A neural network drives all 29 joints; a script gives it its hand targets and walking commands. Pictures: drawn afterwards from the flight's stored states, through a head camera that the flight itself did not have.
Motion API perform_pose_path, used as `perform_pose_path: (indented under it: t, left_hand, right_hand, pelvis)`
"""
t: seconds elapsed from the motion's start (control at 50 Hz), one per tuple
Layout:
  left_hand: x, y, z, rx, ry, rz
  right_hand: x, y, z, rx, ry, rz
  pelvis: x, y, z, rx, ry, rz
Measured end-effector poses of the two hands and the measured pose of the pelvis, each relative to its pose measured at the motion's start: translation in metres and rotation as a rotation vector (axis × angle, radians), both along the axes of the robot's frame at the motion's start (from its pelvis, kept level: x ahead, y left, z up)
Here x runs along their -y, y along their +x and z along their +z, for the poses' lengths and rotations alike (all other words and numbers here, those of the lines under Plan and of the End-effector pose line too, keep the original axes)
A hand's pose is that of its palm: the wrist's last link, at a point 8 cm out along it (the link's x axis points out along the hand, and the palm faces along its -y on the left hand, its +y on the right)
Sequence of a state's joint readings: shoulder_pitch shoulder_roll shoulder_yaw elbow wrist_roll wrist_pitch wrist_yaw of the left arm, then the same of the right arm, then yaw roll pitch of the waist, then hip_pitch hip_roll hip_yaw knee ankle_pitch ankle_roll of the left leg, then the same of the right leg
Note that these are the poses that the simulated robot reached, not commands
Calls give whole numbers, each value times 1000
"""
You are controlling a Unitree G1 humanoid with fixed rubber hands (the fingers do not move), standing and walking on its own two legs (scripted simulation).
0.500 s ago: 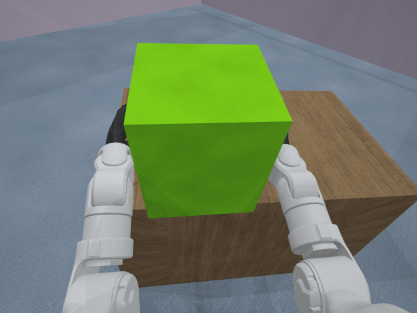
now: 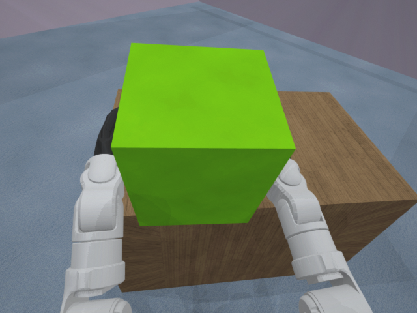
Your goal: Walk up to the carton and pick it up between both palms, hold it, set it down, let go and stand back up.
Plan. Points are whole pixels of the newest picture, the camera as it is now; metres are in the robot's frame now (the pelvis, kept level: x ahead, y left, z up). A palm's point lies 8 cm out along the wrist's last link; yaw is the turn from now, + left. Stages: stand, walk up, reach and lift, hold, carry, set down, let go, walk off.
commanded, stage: reach and lift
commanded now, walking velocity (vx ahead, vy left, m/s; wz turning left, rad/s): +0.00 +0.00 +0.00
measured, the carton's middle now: (197, 144) +0.34 +0.00 +0.18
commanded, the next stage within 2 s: hold in 0.06 s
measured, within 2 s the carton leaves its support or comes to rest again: neither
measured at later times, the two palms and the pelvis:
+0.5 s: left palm (98, 146) +0.33 +0.16 +0.18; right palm (274, 144) +0.33 -0.14 +0.18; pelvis -0.01 +0.00 +0.00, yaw +1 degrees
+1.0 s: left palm (91, 139) +0.33 +0.17 +0.20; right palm (273, 133) +0.34 -0.13 +0.20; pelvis -0.01 +0.00 +0.00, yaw +1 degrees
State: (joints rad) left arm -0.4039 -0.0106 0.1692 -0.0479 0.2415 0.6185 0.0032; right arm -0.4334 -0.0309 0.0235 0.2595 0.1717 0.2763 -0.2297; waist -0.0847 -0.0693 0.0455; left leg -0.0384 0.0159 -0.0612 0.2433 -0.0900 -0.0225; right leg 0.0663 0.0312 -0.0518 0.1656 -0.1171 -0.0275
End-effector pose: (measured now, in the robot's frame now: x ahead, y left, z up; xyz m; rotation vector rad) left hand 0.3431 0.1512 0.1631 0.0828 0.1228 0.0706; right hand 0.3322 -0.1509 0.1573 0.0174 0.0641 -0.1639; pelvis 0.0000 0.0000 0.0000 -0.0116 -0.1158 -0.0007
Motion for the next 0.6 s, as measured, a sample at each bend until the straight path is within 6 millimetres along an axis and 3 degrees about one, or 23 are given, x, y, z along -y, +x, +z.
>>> perform_pose_path:
  t: [0.12, 0.34, 0.52, 0.6]
  left_hand:
    - [-6, -6, 13, 12, -8, 24]
    - [-12, -13, -4, -73, 0, 31]
    - [-11, -8, 24, 19, -20, 26]
    - [-13, -7, 26, -1, -33, 33]
  right_hand:
    - [-6, 2, 13, 10, -13, 23]
    - [-12, -1, -6, -74, 9, 37]
    - [-11, 3, 28, 20, -16, 29]
    - [-13, 5, 32, -1, -30, 36]
  pelvis:
    - [2, 0, -1, 35, 1, 12]
    - [2, -7, -1, 33, -2, 21]
    - [1, -11, -1, 13, -7, 15]
    - [1, -11, -2, 15, -6, 18]
